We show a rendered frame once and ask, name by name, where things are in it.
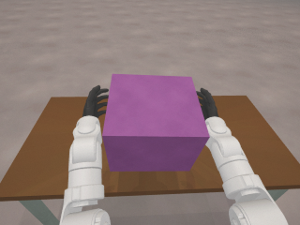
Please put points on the carton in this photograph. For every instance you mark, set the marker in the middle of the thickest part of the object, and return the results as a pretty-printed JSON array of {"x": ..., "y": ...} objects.
[{"x": 153, "y": 123}]

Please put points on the left robot hand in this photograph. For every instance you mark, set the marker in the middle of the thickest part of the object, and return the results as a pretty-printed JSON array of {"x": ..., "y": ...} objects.
[{"x": 91, "y": 105}]

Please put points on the right robot hand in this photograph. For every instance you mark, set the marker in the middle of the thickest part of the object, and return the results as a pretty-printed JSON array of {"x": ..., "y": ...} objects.
[{"x": 208, "y": 106}]

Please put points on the table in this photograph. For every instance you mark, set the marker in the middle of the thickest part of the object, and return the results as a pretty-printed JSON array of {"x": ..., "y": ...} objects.
[{"x": 40, "y": 169}]

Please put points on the left robot upper arm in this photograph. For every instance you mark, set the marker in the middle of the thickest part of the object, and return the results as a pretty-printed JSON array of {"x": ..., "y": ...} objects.
[{"x": 87, "y": 217}]

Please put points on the right robot upper arm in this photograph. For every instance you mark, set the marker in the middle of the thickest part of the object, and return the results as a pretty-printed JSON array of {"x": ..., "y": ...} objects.
[{"x": 255, "y": 212}]

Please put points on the robot left forearm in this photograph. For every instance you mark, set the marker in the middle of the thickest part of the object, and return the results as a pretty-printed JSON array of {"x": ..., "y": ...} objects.
[{"x": 84, "y": 186}]

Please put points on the robot right forearm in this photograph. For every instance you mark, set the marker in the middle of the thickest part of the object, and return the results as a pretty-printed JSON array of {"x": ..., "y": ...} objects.
[{"x": 240, "y": 183}]

